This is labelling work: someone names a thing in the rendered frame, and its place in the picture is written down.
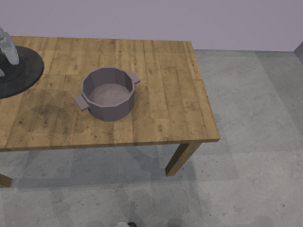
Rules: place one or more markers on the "robot left hand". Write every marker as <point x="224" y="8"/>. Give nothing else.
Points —
<point x="8" y="47"/>

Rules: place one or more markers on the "pot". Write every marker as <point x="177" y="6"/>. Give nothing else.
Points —
<point x="107" y="93"/>

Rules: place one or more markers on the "knob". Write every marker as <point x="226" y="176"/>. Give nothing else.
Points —
<point x="4" y="62"/>

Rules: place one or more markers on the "lid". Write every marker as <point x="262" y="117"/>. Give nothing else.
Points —
<point x="20" y="77"/>

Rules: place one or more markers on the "table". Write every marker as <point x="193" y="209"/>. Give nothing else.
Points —
<point x="171" y="105"/>

